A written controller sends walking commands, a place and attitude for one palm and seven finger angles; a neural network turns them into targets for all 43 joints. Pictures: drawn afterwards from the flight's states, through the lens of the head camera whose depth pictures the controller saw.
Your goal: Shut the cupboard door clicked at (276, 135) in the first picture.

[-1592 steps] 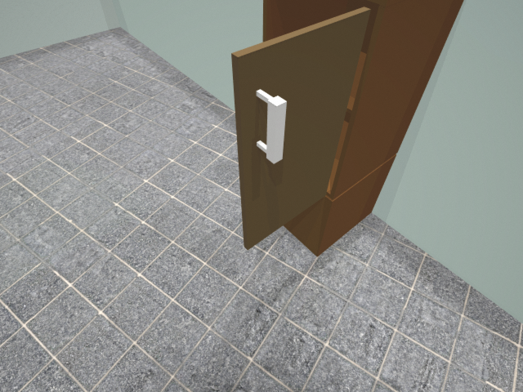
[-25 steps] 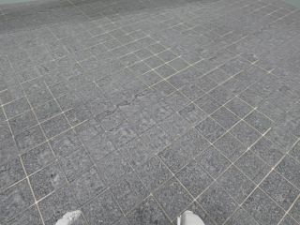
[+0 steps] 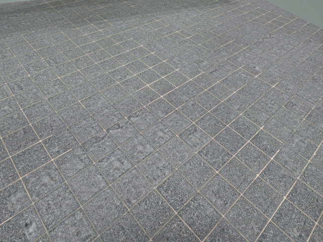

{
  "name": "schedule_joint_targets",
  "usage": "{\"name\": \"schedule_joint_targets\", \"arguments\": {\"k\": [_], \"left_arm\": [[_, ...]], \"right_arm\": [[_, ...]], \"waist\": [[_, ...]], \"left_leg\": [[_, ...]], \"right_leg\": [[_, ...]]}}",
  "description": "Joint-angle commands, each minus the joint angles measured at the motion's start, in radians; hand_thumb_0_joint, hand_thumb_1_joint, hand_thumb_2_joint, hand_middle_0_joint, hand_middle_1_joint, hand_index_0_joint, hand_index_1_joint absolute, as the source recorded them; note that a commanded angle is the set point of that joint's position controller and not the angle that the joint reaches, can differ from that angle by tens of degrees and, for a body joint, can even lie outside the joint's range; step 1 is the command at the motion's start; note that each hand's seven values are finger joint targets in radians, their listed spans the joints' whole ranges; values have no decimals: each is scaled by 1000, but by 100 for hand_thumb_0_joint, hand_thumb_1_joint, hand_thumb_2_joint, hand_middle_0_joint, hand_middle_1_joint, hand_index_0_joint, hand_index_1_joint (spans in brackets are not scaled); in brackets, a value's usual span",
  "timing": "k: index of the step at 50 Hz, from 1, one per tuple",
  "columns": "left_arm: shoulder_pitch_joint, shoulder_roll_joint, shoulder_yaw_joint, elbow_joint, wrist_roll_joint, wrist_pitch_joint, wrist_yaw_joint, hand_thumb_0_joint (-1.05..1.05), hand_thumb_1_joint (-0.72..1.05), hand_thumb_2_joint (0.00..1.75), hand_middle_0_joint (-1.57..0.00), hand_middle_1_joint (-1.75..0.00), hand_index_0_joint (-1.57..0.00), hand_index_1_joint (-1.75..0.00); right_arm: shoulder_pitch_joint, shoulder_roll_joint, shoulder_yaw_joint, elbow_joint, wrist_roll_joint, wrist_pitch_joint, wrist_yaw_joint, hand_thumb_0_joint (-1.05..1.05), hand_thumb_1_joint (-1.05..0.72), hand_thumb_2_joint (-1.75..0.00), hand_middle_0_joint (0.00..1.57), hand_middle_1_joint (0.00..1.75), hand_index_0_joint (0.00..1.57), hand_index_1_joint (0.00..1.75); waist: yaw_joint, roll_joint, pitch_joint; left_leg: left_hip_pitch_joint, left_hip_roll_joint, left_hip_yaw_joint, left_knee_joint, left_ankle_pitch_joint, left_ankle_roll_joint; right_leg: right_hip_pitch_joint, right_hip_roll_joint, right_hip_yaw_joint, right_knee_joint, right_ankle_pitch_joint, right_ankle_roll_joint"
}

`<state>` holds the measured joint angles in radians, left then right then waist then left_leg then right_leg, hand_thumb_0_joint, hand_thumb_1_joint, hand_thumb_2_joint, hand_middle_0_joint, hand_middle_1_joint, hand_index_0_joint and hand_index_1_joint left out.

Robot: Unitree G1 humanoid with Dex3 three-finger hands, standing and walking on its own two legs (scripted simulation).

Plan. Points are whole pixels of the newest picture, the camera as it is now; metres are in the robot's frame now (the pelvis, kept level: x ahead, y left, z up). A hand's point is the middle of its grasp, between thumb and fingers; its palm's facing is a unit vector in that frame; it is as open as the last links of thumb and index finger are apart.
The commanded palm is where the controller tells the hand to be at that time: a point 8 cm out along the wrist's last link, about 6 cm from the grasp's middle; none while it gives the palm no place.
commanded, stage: turn to face it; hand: left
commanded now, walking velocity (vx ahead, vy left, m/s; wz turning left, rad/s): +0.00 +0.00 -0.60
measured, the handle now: out of the picture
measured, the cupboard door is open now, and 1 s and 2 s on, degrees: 55 55 55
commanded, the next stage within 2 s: none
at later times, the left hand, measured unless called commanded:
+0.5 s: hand (112, 220) +0.20 +0.15 -0.15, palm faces -0.28 -0.92 -0.28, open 7.4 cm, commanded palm none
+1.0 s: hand (139, 193) +0.28 +0.09 -0.15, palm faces -0.57 -0.79 -0.25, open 7.4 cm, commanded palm none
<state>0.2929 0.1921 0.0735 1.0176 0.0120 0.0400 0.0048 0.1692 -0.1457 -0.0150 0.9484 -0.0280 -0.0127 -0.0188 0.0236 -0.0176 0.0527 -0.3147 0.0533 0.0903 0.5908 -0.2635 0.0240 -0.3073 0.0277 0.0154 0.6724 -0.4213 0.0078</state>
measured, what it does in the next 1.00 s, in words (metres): steps on the spot, turning right: right foot, then left foot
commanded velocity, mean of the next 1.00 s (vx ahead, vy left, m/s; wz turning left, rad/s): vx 0.00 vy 0.00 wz -0.60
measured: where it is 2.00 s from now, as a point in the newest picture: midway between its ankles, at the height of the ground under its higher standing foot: outside the picture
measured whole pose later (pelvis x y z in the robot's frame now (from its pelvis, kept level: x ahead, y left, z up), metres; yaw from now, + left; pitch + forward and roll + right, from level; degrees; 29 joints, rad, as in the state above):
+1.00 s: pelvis +0.05 -0.01 -0.01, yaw -36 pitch +1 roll -1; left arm 0.13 0.25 0.07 0.85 0.02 0.05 -0.04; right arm 0.27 -0.24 -0.04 0.90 -0.02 0.04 -0.01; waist -0.02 0.03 0.08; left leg -0.32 0.18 0.19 0.72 -0.41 -0.05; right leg -0.26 -0.01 -0.06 0.57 -0.32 0.00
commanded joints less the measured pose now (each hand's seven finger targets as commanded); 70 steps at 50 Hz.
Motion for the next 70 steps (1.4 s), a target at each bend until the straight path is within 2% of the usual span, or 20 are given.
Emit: {"name": "schedule_joint_targets", "arguments": {"k": [1,12,15,17,19,23,30,32,33,36,43,46,47,49,52,55,62,64,65,70], "left_arm": [[-84,91,33,-129,9,-7,-14,0,90,90,-20,-30,-20,-30],[-132,70,25,-188,15,5,-33,0,90,90,-20,-30,-20,-30],[-40,122,35,-173,16,-11,-30,0,90,90,-20,-30,-20,-30],[61,295,63,-148,20,-31,-10,0,90,90,-20,-30,-20,-30],[24,287,70,-161,17,-26,16,0,90,90,-20,-30,-20,-30],[-134,235,46,-217,19,-21,15,0,90,90,-20,-30,-20,-30],[-180,245,46,-227,10,-4,-5,0,90,90,-20,-30,-20,-30],[-141,133,24,-261,-7,7,-18,0,90,90,-20,-30,-20,-30],[-179,157,21,-285,3,-2,-22,0,90,90,-20,-30,-20,-30],[-169,152,35,-242,8,5,-38,0,90,90,-20,-30,-20,-30],[-208,104,14,-248,5,12,-48,0,90,90,-20,-30,-20,-30],[-143,120,19,-231,4,3,-43,0,90,90,-20,-30,-20,-30],[-89,153,27,-213,8,-2,-39,0,90,90,-20,-30,-20,-30],[-7,322,57,-186,16,-18,-16,0,90,90,-20,-30,-20,-30],[-84,271,50,-204,10,-20,7,0,90,90,-20,-30,-20,-30],[-151,244,40,-228,14,-21,7,0,90,90,-20,-30,-20,-30],[-172,241,43,-219,6,-7,-3,0,90,90,-20,-30,-20,-30],[-114,137,22,-247,-9,2,-15,0,90,90,-20,-30,-20,-30],[-115,158,24,-255,3,-2,-19,0,90,90,-20,-30,-20,-30],[-176,128,26,-229,7,16,-44,0,90,90,-20,-30,-20,-30]], "right_arm": [[105,-222,-53,-47,-10,0,-30,0,-90,-90,20,30,20,30],[76,-255,-84,-65,-7,15,-16,0,-90,-90,20,30,20,30],[44,-261,-89,-85,3,21,-6,0,-90,-90,20,30,20,30],[-21,-158,-63,-160,17,29,7,0,-90,-90,20,30,20,30],[-53,-171,-58,-173,17,43,-9,0,-90,-90,20,30,20,30],[6,-171,-54,-140,16,41,3,0,-90,-90,20,30,20,30],[134,-180,-52,-117,19,24,-3,0,-90,-90,20,30,20,30],[184,-342,-79,-122,-6,5,-12,0,-90,-90,20,30,20,30],[194,-358,-79,-140,-5,4,-19,0,-90,-90,20,30,20,30],[88,-298,-64,-154,-11,-4,-22,0,-90,-90,20,30,20,30],[142,-291,-74,-109,-7,11,-17,0,-90,-90,20,30,20,30],[104,-304,-84,-114,-1,18,-9,0,-90,-90,20,30,20,30],[85,-297,-85,-119,5,21,-4,0,-90,-90,20,30,20,30],[7,-177,-60,-193,15,32,8,0,-90,-90,20,30,20,30],[-21,-216,-62,-176,14,41,-8,0,-90,-90,20,30,20,30],[29,-185,-55,-141,15,40,4,0,-90,-90,20,30,20,30],[124,-193,-57,-125,21,19,-6,0,-90,-90,20,30,20,30],[177,-353,-81,-133,-3,3,-14,0,-90,-90,20,30,20,30],[179,-363,-80,-145,-8,6,-16,0,-90,-90,20,30,20,30],[95,-275,-60,-150,-11,1,-26,0,-90,-90,20,30,20,30]], "waist": [[-46,198,-31],[-49,219,-66],[9,151,-104],[70,-267,-101],[50,-244,-100],[-21,-130,-121],[-75,-115,-86],[-81,321,-105],[-91,267,-91],[-36,216,-86],[-72,247,-102],[-29,233,-114],[-2,167,-121],[54,-276,-68],[15,-270,-55],[-31,-132,-108],[-75,-122,-99],[-75,335,-153],[-82,271,-146],[-46,185,-84]], "left_leg": [[171,347,-269,-295,342,149],[216,314,10,-175,430,98],[125,262,80,20,360,12],[-266,18,110,427,-388,-92],[-364,39,-81,604,-350,-88],[-199,39,-71,448,-200,-104],[114,-25,-31,-68,12,-89],[241,328,-433,-324,-12,56],[156,438,-510,-332,84,143],[156,333,-278,-262,373,131],[217,298,-65,-173,493,98],[149,292,-19,-88,396,48],[78,258,19,-6,296,2],[-299,34,82,377,-379,-99],[-379,60,-110,574,-256,-97],[-217,40,-60,433,-174,-112],[118,-19,-38,-106,40,-90],[282,353,-423,-289,194,73],[205,453,-472,-300,163,157],[217,287,-143,-214,527,107]], "right_leg": [[-246,-61,2,409,-100,23],[-80,-43,-123,64,35,25],[135,-43,-116,-194,273,-9],[320,-406,378,-327,733,-205],[289,-392,437,-319,656,-268],[156,-275,235,-290,541,-196],[-65,-187,275,-236,299,-108],[-277,36,60,108,-80,6],[-253,0,20,304,-187,17],[-259,-51,11,499,-101,42],[-88,-25,-104,141,-49,31],[79,-16,-118,-116,120,9],[184,-33,-96,-230,226,-7],[298,-408,389,-376,531,-185],[235,-338,364,-356,485,-224],[169,-260,225,-293,554,-194],[-15,-176,280,-192,436,-103],[-235,40,51,153,-91,10],[-225,7,30,360,-228,12],[-234,-55,-28,422,-81,50]]}}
